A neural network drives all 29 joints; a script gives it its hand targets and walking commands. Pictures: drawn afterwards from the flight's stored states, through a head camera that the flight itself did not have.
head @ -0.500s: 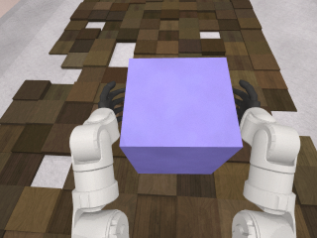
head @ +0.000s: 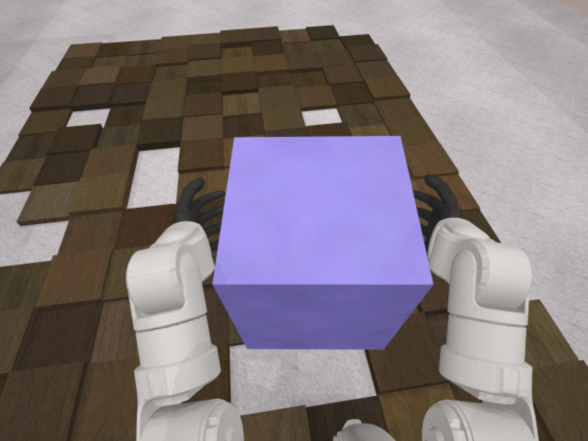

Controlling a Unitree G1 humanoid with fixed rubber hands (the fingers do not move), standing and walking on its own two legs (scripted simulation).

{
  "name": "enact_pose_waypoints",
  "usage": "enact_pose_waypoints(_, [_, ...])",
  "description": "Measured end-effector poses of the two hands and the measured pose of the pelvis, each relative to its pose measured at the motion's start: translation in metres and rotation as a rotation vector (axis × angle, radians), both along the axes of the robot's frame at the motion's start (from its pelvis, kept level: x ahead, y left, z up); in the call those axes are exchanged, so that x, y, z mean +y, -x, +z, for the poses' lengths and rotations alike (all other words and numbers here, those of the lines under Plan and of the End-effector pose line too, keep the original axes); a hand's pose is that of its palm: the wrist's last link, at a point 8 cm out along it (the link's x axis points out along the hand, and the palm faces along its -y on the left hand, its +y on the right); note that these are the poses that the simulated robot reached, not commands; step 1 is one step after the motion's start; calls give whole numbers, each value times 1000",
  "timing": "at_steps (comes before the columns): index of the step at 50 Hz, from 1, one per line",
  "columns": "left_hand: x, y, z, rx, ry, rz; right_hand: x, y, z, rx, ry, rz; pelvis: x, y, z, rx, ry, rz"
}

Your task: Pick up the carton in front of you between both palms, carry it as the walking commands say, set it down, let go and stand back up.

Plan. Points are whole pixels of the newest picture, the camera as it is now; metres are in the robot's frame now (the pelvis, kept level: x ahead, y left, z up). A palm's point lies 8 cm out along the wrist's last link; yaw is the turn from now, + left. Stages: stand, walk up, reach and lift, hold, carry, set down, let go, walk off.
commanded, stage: carry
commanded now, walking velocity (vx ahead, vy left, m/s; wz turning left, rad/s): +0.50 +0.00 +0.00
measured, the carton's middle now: (315, 253) +0.36 -0.05 +0.06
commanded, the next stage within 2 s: none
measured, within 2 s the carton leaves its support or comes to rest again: neither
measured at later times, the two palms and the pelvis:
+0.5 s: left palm (174, 159) +0.59 +0.17 +0.06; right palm (337, 137) +0.61 -0.13 +0.06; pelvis +0.32 +0.00 -0.01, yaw +3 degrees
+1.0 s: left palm (192, 39) +0.94 +0.15 +0.12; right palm (320, 25) +0.97 -0.15 +0.12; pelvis +0.59 -0.02 -0.03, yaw +1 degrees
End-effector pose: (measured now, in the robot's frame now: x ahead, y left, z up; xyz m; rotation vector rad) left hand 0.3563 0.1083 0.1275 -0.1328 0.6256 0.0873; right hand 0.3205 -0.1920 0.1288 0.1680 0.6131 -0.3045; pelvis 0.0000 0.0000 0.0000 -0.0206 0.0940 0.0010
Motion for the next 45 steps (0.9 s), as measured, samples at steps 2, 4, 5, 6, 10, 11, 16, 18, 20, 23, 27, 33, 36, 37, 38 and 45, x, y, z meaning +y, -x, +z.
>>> enact_pose_waypoints(2, [-3,-25,-6,-13,-4,12,-1,-33,-5,-13,0,18,-6,-31,-7,-8,-4,1])
enact_pose_waypoints(4, [1,-46,-16,-36,-9,50,3,-67,-15,-38,-2,67,-14,-65,-21,-27,-24,20])
enact_pose_waypoints(5, [5,-54,-23,-41,-19,75,6,-84,-22,-44,-2,97,-17,-80,-29,-28,-24,31])
enact_pose_waypoints(6, [11,-60,-32,-32,-33,98,12,-99,-31,-35,-6,126,-19,-92,-32,-25,-15,35])
enact_pose_waypoints(10, [40,-66,-66,87,-56,185,43,-134,-68,82,-33,211,-26,-135,-28,-8,-9,44])
enact_pose_waypoints(11, [47,-67,-72,110,-50,207,50,-140,-75,105,-36,226,-28,-145,-26,-5,-12,48])
enact_pose_waypoints(16, [62,-100,-78,144,-62,248,68,-188,-82,136,29,320,-24,-200,-15,7,-39,65])
enact_pose_waypoints(18, [64,-127,-75,124,-68,236,69,-211,-81,115,31,313,-19,-224,-13,11,-51,64])
enact_pose_waypoints(20, [64,-157,-72,96,-69,214,69,-234,-79,88,32,294,-13,-250,-15,10,-53,66])
enact_pose_waypoints(23, [65,-204,-70,67,-57,182,67,-269,-74,61,49,263,-3,-290,-16,2,-85,59])
enact_pose_waypoints(27, [59,-266,-60,48,-67,109,60,-314,-62,46,30,183,10,-338,-11,-12,-100,23])
enact_pose_waypoints(33, [32,-363,-23,-31,-43,8,34,-377,-25,-27,30,66,12,-402,2,-5,-53,1])
enact_pose_waypoints(36, [22,-412,-4,-90,-54,7,21,-423,-3,-85,49,54,7,-440,1,-2,-47,-4])
enact_pose_waypoints(37, [19,-428,1,-108,-63,13,18,-440,3,-103,53,56,4,-453,-2,-4,-48,-6])
enact_pose_waypoints(38, [17,-444,5,-125,-72,20,14,-458,7,-120,57,60,0,-468,-5,-8,-50,-8])
enact_pose_waypoints(45, [16,-543,3,-118,-102,74,13,-584,3,-124,32,152,-19,-549,-35,-4,-15,3])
